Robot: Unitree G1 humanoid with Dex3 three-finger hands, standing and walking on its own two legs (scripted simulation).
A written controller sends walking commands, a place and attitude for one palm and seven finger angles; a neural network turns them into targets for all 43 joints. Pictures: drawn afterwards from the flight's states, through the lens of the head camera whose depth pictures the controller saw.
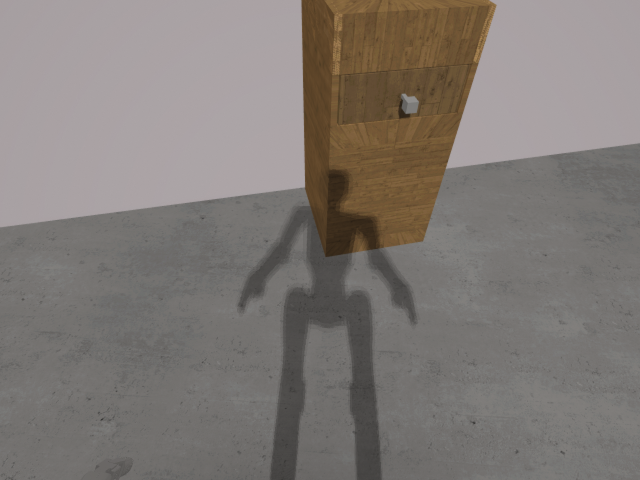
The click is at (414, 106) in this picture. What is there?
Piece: drawer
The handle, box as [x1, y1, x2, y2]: [401, 94, 418, 113]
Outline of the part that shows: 401,94 401,98 403,100 402,109 405,113 416,112 418,101 415,97 408,97 405,94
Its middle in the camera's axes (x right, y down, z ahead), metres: +0.25 -0.40 +1.12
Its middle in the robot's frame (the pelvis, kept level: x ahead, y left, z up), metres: +1.11 -0.20 -0.07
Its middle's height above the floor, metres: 0.69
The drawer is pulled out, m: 0.00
